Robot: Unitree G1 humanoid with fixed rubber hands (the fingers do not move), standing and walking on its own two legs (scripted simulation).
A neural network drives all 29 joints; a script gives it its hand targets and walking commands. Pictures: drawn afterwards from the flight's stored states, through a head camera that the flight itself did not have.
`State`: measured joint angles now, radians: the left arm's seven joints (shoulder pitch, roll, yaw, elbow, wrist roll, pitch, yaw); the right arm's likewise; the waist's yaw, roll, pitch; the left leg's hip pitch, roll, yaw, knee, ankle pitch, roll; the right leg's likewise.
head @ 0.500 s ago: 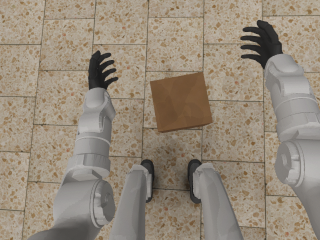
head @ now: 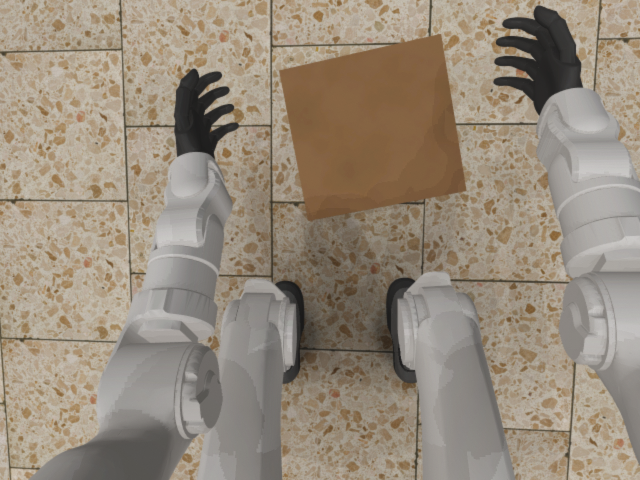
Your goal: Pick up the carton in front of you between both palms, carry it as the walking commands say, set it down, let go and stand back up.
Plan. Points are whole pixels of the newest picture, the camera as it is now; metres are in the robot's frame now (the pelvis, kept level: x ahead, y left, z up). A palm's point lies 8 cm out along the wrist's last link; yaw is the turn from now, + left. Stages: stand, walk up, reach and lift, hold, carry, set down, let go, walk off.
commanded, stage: reach and lift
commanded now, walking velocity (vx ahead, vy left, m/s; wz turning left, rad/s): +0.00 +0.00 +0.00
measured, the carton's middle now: (367, 144) +0.48 -0.06 -0.37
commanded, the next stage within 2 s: none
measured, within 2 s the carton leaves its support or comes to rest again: leaves its support in 1.22 s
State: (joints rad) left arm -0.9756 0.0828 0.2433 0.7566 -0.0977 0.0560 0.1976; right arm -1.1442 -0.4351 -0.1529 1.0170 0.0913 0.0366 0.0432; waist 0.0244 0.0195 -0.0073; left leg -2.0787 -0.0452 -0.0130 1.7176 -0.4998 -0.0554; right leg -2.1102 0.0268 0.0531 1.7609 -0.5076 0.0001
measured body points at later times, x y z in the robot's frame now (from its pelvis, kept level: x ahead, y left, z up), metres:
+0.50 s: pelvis -0.03 +0.00 -0.12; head +0.34 -0.05 +0.13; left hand +0.50 +0.15 -0.30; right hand +0.51 -0.23 -0.32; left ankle +0.10 +0.13 -0.46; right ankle +0.09 -0.12 -0.46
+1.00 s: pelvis -0.03 +0.00 -0.11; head +0.33 -0.05 +0.15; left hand +0.50 +0.10 -0.29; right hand +0.51 -0.21 -0.30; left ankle +0.10 +0.13 -0.46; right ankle +0.09 -0.12 -0.46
